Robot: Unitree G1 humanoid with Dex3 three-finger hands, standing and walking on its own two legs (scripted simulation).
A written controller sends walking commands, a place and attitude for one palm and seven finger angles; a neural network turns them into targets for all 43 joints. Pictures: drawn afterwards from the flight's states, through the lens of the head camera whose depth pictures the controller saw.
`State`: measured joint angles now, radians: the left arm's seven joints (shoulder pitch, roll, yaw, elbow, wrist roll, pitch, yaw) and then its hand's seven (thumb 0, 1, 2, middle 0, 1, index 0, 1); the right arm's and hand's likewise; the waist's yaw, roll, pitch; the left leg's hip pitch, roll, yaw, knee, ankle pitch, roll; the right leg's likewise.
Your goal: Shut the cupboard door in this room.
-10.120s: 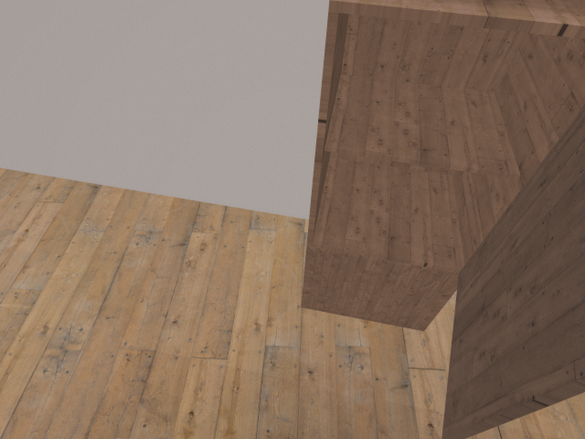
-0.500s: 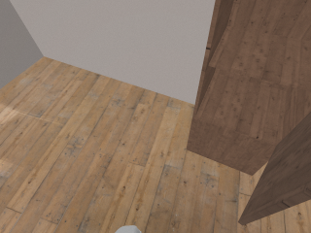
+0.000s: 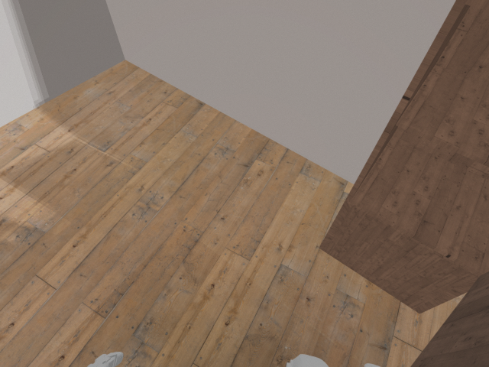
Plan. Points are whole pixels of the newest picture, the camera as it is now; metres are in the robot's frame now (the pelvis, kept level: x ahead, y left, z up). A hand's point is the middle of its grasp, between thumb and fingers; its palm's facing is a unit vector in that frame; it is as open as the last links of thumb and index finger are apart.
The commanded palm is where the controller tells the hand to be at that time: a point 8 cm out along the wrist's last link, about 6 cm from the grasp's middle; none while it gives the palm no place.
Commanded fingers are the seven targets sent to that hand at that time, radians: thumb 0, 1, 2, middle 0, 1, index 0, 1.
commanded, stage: stand and wait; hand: left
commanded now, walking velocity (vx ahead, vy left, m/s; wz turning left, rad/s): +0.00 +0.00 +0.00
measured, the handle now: out of the picture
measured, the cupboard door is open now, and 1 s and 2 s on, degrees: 76 76 76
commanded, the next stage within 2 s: turn or walk to find it in 0.40 s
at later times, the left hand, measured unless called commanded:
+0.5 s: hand out of the picture +0.02 +0.14 -0.16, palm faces +0.15 -0.96 -0.23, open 7.3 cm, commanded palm none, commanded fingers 0.00 0.90 0.90 -0.20 -0.30 -0.20 -0.30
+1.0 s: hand out of the picture +0.03 +0.17 -0.16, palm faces +0.28 -0.92 -0.27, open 7.4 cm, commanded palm none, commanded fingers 0.00 0.90 0.90 -0.20 -0.30 -0.20 -0.30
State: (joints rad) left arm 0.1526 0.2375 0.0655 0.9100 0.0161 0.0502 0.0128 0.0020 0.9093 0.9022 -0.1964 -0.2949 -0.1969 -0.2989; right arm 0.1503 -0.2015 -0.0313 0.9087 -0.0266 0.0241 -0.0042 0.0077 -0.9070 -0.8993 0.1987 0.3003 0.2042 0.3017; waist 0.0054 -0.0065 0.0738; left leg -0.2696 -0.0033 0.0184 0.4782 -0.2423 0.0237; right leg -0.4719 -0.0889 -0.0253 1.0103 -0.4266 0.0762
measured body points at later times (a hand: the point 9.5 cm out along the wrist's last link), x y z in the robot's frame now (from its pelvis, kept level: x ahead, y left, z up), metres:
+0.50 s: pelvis +0.01 -0.05 +0.00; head +0.04 -0.06 +0.45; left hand +0.01 +0.19 -0.14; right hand +0.08 -0.29 -0.16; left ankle -0.05 +0.09 -0.71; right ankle +0.00 -0.14 -0.74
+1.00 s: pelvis -0.02 -0.06 +0.00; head +0.04 -0.06 +0.44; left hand +0.01 +0.21 -0.14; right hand +0.10 -0.28 -0.16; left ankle -0.04 +0.07 -0.74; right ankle -0.01 -0.18 -0.73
